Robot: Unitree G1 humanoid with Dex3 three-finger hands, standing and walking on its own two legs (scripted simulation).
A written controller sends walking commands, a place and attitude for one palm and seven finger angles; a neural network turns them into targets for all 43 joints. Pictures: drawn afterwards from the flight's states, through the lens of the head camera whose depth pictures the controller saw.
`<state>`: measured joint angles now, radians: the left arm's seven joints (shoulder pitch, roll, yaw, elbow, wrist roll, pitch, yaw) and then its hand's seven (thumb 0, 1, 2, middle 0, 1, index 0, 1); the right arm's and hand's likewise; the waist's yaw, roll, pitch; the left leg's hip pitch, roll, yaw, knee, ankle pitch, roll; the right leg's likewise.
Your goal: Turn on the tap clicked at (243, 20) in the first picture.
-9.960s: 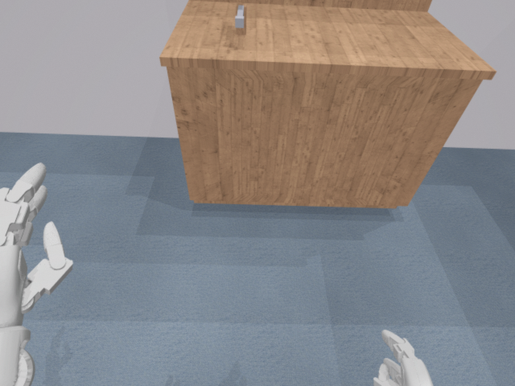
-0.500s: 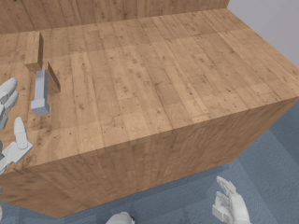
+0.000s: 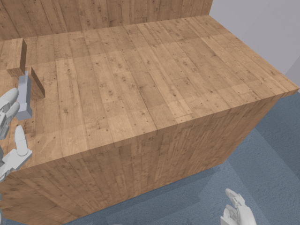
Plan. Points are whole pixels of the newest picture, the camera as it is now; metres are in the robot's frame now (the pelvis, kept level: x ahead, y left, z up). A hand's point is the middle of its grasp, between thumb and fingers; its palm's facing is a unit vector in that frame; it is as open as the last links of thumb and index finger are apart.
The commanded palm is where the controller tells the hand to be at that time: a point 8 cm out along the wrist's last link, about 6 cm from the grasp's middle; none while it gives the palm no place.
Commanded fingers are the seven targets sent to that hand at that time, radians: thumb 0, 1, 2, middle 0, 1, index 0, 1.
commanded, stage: shuffle to correct the standing spot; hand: left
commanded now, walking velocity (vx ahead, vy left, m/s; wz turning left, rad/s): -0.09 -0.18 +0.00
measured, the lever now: (22, 111) +0.32 +0.33 +0.13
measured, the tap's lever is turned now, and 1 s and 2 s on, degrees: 0 0 0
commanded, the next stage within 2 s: come to a stop and stand still in 1.20 s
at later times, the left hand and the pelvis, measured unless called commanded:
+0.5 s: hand (29, 160) +0.19 +0.23 +0.17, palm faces +0.29 -0.84 -0.46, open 7.4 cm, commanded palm +0.13 +0.27 +0.18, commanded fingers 0.00 0.90 0.90 -0.20 -0.30 -0.20 -0.30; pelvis -0.03 -0.01 +0.00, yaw +0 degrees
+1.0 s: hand (16, 180) +0.16 +0.24 +0.17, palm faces +0.37 -0.85 -0.38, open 7.4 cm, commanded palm +0.11 +0.27 +0.18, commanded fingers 0.00 0.90 0.90 -0.20 -0.30 -0.20 -0.30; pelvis -0.05 -0.01 +0.00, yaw +1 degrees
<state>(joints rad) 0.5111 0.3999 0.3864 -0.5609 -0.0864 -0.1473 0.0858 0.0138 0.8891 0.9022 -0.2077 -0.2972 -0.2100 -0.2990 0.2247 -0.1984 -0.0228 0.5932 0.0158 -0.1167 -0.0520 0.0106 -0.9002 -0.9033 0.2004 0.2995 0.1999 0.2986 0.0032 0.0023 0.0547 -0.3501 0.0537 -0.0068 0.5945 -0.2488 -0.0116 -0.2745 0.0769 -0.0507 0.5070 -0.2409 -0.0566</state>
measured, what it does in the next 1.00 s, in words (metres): lifts its left foot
